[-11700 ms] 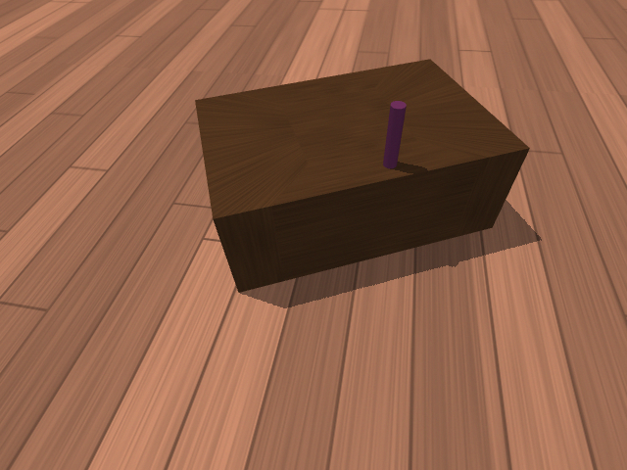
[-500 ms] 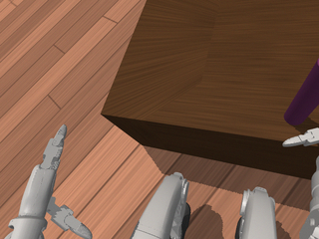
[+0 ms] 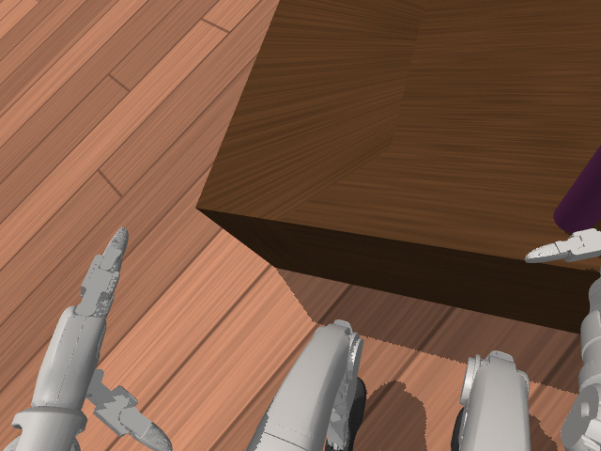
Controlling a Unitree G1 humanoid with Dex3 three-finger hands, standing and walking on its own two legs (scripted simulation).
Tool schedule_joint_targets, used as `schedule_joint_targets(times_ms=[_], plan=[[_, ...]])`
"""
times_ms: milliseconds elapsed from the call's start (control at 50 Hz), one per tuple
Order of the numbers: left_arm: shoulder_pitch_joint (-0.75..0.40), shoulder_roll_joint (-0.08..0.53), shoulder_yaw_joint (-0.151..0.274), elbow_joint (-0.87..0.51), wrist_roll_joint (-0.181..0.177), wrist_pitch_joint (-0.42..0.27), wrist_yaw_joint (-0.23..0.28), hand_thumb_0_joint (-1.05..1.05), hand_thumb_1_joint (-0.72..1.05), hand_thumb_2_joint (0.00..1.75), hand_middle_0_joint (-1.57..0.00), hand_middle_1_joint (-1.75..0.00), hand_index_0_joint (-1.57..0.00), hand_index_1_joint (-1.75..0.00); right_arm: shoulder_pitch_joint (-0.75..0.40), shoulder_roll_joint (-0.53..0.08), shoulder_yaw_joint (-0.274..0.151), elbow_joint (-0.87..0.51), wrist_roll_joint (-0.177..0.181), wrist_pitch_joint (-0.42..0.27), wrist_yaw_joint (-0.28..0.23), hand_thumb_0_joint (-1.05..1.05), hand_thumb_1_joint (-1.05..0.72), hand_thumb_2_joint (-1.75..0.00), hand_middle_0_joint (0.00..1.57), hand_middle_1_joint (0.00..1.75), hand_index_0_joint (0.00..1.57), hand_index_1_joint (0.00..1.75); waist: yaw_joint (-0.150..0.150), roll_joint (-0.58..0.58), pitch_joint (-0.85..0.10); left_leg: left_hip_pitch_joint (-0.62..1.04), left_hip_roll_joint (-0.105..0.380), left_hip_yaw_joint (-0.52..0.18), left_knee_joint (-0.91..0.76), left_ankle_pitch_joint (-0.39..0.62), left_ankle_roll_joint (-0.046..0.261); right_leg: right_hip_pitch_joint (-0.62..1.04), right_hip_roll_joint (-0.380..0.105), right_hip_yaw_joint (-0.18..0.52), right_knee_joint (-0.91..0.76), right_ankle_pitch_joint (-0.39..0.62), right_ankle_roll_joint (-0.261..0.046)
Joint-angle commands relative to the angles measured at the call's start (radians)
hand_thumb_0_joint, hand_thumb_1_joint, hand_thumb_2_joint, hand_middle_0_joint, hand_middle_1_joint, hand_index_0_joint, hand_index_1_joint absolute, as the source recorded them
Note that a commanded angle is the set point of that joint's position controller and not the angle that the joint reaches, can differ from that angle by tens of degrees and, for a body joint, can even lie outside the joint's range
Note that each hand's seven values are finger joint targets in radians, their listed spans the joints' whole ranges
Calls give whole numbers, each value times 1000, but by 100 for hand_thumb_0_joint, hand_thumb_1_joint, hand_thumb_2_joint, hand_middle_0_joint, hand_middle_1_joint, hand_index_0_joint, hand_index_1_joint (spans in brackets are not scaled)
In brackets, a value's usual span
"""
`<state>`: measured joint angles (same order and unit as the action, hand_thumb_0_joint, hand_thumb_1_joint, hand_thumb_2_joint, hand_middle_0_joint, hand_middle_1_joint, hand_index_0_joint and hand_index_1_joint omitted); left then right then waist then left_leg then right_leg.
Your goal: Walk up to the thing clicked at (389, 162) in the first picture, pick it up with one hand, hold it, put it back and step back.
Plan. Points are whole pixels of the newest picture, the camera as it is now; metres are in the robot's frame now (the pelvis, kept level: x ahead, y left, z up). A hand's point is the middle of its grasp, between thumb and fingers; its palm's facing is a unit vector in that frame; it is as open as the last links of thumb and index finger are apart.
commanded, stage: close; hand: right
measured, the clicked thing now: out of the picture +0.48 -0.21 -0.01
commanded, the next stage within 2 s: settle in 0.62 s
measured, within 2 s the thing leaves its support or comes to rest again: leaves its support in 0.96 s
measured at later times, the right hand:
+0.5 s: hand (590, 195) +0.48 -0.21 -0.05, palm faces +0.19 +0.98 +0.01, open 9.6 cm
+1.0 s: hand (597, 195) +0.47 -0.21 -0.04, palm faces +0.20 +0.98 +0.00, open 6.2 cm
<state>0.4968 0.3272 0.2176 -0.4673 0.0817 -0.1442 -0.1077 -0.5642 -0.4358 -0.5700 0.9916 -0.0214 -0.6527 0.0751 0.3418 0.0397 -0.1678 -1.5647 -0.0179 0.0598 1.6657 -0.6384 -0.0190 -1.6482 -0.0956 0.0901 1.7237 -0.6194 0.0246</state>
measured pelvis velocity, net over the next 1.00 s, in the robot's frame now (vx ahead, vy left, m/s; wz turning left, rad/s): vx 0.00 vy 0.00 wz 0.00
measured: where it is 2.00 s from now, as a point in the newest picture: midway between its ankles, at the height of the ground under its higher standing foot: outside the picture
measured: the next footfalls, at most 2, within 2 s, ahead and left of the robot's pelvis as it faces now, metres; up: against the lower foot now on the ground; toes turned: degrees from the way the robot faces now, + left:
none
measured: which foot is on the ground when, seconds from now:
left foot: down 0.00-1.00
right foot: down 0.00-1.00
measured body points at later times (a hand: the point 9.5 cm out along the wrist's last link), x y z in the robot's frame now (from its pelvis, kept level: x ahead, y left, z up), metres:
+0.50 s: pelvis +0.00 +0.00 +0.00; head +0.17 -0.09 +0.41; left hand +0.18 +0.25 +0.15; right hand +0.46 -0.26 -0.05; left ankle +0.06 +0.13 -0.51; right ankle +0.07 -0.13 -0.51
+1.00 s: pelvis +0.00 +0.00 +0.01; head +0.17 -0.09 +0.41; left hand +0.18 +0.25 +0.15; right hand +0.46 -0.26 -0.04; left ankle +0.06 +0.13 -0.51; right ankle +0.07 -0.13 -0.51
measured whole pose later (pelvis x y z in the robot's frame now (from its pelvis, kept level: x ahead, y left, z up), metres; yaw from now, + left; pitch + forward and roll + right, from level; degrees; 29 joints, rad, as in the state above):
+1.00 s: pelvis +0.00 +0.00 +0.01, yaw +0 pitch +30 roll +6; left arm 0.52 0.32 0.20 -0.49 0.06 -0.11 -0.10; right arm -0.55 -0.44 -0.56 0.91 -0.03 -0.56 0.05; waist 0.34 0.05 -0.17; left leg -1.54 -0.02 0.06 1.63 -0.62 -0.02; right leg -1.62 -0.10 0.09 1.69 -0.61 0.02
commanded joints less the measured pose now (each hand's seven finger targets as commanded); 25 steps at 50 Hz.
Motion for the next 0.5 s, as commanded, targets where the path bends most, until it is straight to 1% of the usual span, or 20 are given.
schedule_joint_targets(times_ms=[0, 40, 60, 80, 100, 120, 160, 200, 220, 280, 300, 320, 340, 360, 380, 400, 420, 440, 460, 480], plan=[[58, 182, 178, -147, -21, -43, 34, 0, -57, 7, -4, -5, -4, -5, -287, -166, 15, -166, -2, -59, 5, 0, 53, -5, 48, 25, 48, 25, -14, -321, -510, 178, -36, 8, -190, 232, 45, 502, 48, -9, -220, 204, -25], [48, 188, 181, -181, -24, -40, 32, 0, -56, 7, -4, -5, -4, -5, -250, -161, 14, -172, -6, -49, 5, 0, 51, -8, 49, 27, 49, 27, -24, -322, -525, 190, -36, 14, -192, 232, 46, 527, 45, -7, -233, 214, -22], [53, 182, 171, -190, -24, -39, 28, 0, -56, 7, -4, -5, -4, -5, -239, -176, -1, -171, -3, -48, 2, 0, 51, -10, 52, 30, 52, 30, -39, -307, -532, 205, -38, 11, -198, 226, 45, 506, 48, -10, -234, 194, -25], [58, 169, 165, -169, -26, -36, 28, 0, -56, 7, -4, -5, -3, -5, -240, -178, 0, -175, 1, -45, 4, 0, 49, -15, 56, 34, 56, 34, -38, -307, -515, 215, -39, 5, -204, 226, 43, 483, 47, -16, -231, 177, -28], [77, 154, 149, -160, -29, -34, 27, 0, -56, 7, -4, -5, -3, -5, -239, -159, 11, -181, 8, -43, 7, 0, 47, -17, 61, 38, 60, 38, -37, -302, -508, 227, -38, 0, -210, 229, 42, 471, 49, -21, -231, 172, -28], [67, 155, 147, -171, -29, -37, 28, 0, -55, 6, -4, -5, -4, -5, -248, -158, 12, -225, 14, -47, 9, 0, 44, -19, 63, 40, 63, 40, -41, -315, -524, 236, -36, 1, -205, 233, 44, 477, 49, -20, -234, 178, -27], [52, 177, 175, -172, -29, -41, 35, 0, -55, 6, -4, -5, -4, -5, -271, -129, 37, -220, 14, -41, 10, 0, 39, -23, 73, 47, 73, 47, -10, -315, -511, 193, -37, 9, -195, 225, 45, 499, 46, -15, -228, 178, -25], [61, 163, 165, -148, -25, -41, 37, 0, -55, 6, -4, -5, -4, -5, -306, -142, 37, -241, 9, -46, -4, 0, 34, -29, 80, 54, 80, 54, -11, -317, -502, 185, -37, 4, -199, 230, 42, 493, 44, -14, -219, 177, -30], [59, 170, 172, -152, -25, -41, 39, 0, -55, 6, -4, -5, -4, -5, -318, -157, 26, -227, 4, -47, -11, 0, 31, -31, 84, 57, 83, 57, -1, -293, -507, 182, -37, 4, -199, 225, 41, 486, 46, -13, -211, 168, -31], [39, 193, 175, -207, -25, -37, 43, 0, -56, 6, -4, -5, -4, -5, -339, -206, 10, -261, -8, -52, -26, 0, 24, -40, 90, 65, 90, 65, -1, -302, -544, 217, -36, -1, -211, 228, 39, 510, 45, -13, -223, 167, -31], [55, 187, 173, -173, -26, -31, 42, 0, -55, 6, -4, -5, -4, -5, -330, -211, 7, -207, -11, -46, -29, 0, 19, -44, 94, 69, 93, 69, -5, -310, -501, 204, -35, -4, -219, 189, 42, 488, 49, -17, -236, 124, -28], [61, 174, 159, -179, -27, -29, 40, 0, -55, 6, -4, -5, -4, -5, -330, -199, 11, -219, -9, -46, -28, 0, 15, -48, 95, 72, 95, 72, -5, -314, -494, 208, -36, -4, -225, 181, 43, 487, 48, -15, -246, 114, -28], [59, 174, 162, -173, -27, -30, 41, 0, -55, 6, -4, -5, -4, -5, -340, -205, 16, -222, -12, -44, -28, 0, 12, -51, 98, 75, 98, 76, -6, -331, -500, 194, -36, -4, -221, 179, 44, 509, 46, -14, -248, 122, -25], [52, 188, 175, -168, -28, -29, 44, 0, -55, 6, -4, -5, -4, -5, -346, -194, 23, -185, -12, -40, -27, 0, 8, -53, 101, 77, 100, 77, 14, -327, -475, 173, -36, 2, -216, 168, 46, 505, 47, -11, -249, 112, -23], [44, 187, 168, -190, -23, -32, 43, 0, -55, 6, -4, -5, -4, -5, -339, -197, 16, -184, -12, -38, -30, 0, 8, -54, 101, 78, 101, 78, 1, -329, -490, 180, -38, 6, -210, 184, 46, 510, 45, -8, -252, 133, -24], [61, 180, 165, -180, -24, -31, 41, 0, -55, 6, -4, -5, -4, -5, -348, -179, 32, -162, -12, -35, -27, 0, 6, -56, 104, 80, 103, 81, 13, -321, -478, 174, -39, 6, -213, 196, 44, 504, 45, -8, -243, 143, -27], [69, 160, 147, -176, -23, -33, 38, 0, -55, 6, -4, -5, -4, -5, -335, -158, 40, -120, -11, -33, -25, 0, 2, -59, 105, 83, 105, 83, 14, -309, -457, 165, -38, 9, -207, 197, 45, 491, 44, -7, -238, 149, -26], [63, 160, 145, -175, -22, -34, 37, 0, -55, 6, -4, -5, -4, -5, -337, -155, 39, -101, -12, -33, -23, 0, -2, -61, 109, 86, 109, 86, 17, -296, -446, 159, -39, 12, -198, 205, 46, 473, 44, -3, -232, 161, -28], [49, 183, 163, -195, -22, -36, 39, 0, -55, 6, -4, -5, -4, -5, -350, -201, 18, -116, -12, -39, -26, 0, -3, -64, 112, 89, 111, 89, 8, -308, -464, 174, -37, 6, -198, 213, 46, 473, 46, -5, -228, 165, -27], [39, 203, 183, -219, -22, -41, 43, 0, -55, 5, -4, -5, -4, -5, -376, -233, 8, -137, -19, -42, -29, 0, -4, -65, 114, 90, 113, 90, 19, -307, -496, 185, -36, 3, -198, 231, 42, 489, 42, -4, -212, 184, -30]])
